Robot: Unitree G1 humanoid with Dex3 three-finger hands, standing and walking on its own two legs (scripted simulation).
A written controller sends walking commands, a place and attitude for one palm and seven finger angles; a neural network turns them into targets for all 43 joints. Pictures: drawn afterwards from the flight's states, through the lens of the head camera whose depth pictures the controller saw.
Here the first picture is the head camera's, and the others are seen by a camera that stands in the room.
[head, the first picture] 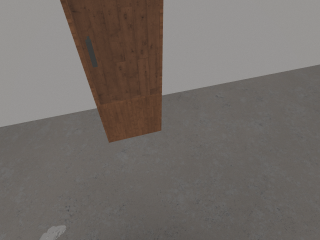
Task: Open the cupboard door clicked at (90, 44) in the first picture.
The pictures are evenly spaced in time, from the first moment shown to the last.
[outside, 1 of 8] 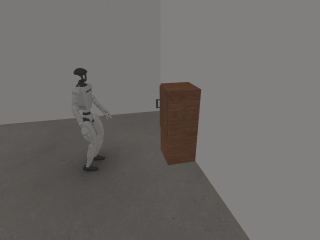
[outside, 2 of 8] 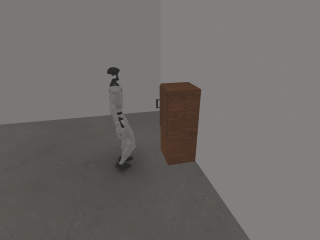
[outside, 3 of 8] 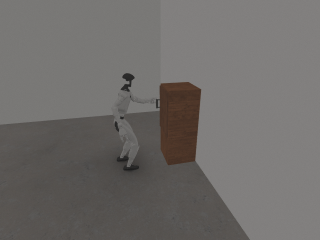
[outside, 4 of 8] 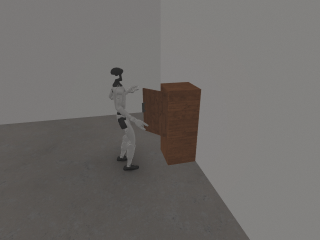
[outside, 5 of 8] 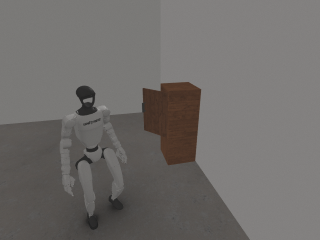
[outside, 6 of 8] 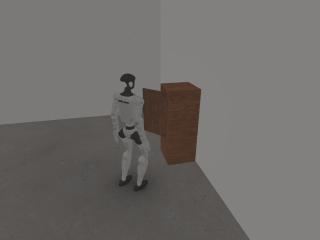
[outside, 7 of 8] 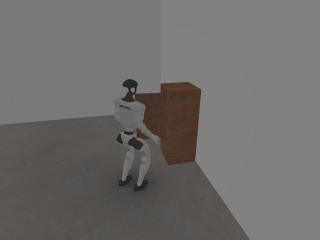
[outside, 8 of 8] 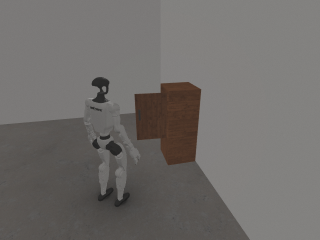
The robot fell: no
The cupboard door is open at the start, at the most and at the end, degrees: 0 89 86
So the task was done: yes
